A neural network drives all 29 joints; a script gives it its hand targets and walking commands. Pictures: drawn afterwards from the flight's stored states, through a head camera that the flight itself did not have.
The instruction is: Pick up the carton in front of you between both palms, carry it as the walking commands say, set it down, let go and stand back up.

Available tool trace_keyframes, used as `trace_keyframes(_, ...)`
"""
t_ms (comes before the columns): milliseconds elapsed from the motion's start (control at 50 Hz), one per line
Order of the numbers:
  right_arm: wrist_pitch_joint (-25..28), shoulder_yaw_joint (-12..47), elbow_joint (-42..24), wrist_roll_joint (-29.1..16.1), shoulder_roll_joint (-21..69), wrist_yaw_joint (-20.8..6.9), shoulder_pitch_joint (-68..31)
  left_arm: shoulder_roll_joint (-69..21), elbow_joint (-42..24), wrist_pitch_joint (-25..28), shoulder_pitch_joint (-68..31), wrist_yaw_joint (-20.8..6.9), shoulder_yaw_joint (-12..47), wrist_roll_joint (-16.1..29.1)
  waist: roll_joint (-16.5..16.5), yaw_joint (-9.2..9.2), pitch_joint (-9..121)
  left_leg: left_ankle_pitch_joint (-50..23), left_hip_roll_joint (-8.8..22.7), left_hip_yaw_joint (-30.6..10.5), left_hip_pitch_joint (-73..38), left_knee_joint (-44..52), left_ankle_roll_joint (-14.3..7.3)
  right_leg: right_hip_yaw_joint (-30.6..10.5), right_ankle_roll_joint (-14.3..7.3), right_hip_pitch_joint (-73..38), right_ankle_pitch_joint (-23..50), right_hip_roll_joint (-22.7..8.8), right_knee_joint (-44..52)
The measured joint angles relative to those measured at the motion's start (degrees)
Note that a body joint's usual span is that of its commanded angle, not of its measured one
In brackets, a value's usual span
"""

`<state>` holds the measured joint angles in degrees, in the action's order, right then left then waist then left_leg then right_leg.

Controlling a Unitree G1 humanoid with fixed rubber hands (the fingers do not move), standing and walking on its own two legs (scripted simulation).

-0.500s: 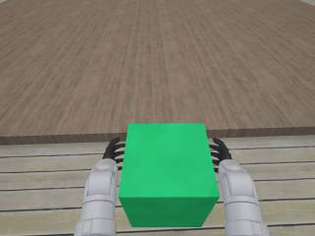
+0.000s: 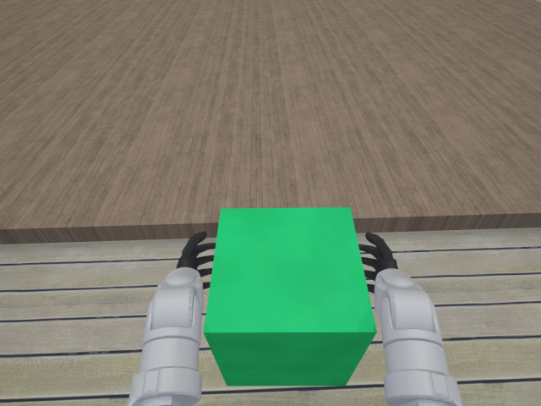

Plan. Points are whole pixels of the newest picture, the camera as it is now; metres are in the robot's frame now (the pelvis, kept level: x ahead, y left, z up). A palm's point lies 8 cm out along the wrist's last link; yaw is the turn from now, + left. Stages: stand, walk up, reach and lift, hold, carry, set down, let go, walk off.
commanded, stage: hold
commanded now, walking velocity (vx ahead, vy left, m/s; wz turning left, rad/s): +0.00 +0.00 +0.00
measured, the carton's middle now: (285, 300) +0.29 +0.00 -0.03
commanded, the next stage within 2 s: carry in 0.36 s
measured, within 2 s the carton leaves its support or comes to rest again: neither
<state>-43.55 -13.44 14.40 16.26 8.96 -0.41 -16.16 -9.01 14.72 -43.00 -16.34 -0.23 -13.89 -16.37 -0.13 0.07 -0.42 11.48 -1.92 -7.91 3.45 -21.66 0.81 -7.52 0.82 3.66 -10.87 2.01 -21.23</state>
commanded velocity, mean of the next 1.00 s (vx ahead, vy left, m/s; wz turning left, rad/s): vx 0.34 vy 0.00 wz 0.00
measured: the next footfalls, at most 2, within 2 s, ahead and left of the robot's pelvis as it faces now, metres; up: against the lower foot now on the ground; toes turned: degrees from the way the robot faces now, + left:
left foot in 0.90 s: +0.22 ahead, +0.10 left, +0.00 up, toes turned +8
right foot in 1.26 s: +0.57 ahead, -0.10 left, +0.00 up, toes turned -10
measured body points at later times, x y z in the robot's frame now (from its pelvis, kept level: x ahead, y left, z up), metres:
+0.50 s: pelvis +0.02 +0.00 -0.01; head -0.03 +0.00 +0.44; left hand +0.31 +0.16 +0.04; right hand +0.31 -0.15 +0.04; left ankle +0.01 +0.14 -0.74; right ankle +0.02 -0.13 -0.74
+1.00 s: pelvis +0.22 +0.02 -0.01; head +0.22 +0.02 +0.44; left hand +0.50 +0.17 +0.07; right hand +0.50 -0.13 +0.06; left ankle +0.18 +0.09 -0.75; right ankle +0.07 -0.09 -0.68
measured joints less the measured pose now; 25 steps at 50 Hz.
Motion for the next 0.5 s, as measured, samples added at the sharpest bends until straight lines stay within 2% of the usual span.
trace_keyframes(360,-0.75,1.88,-1.88,-0.94,-0.51,0.46,2.13,0.49,-1.86,-0.82,2.04,0.39,1.94,0.82,0.04,-0.12,0.97,0.21,-0.04,0.17,0.24,0.23,-0.11,0.20,0.01,0.23,-0.28,-0.15,0.18)
trace_keyframes(460,-1.85,3.08,-5.15,-2.57,-0.86,1.11,3.91,0.82,-4.98,-1.98,3.71,1.33,3.67,2.61,0.20,-0.14,5.70,8.92,1.07,2.79,7.86,-7.36,-0.09,3.06,-0.07,7.58,-8.47,-1.34,-7.05)
trace_keyframes(500,-3.12,3.65,-8.10,-3.69,-1.00,1.49,4.60,0.96,-7.82,-3.25,4.35,2.00,4.57,3.83,0.23,-0.17,6.87,9.04,1.73,3.94,10.03,-9.01,-0.10,4.23,0.01,9.42,-7.86,-1.94,-8.14)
